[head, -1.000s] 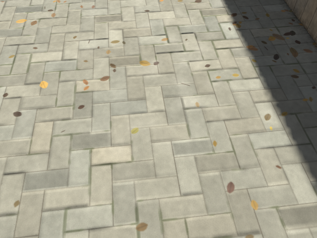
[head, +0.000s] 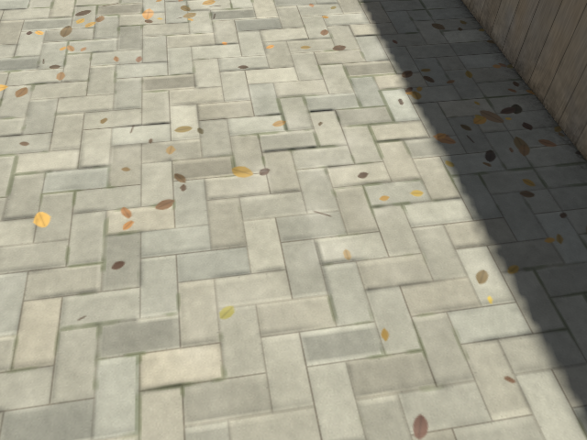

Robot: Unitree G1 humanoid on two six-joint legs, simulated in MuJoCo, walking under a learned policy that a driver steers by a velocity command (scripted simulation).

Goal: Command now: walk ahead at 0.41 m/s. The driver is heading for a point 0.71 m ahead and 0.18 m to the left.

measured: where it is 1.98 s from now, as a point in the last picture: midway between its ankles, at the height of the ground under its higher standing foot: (233, 355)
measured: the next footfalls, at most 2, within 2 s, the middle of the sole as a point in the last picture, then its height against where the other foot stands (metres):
right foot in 0.36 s outside the picture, level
left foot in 0.92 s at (214, 400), level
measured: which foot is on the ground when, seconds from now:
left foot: down 0.00-0.38, up 0.40-0.90, down 0.92-1.00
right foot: up 0.00-0.34, down 0.36-0.94, up 0.96-1.00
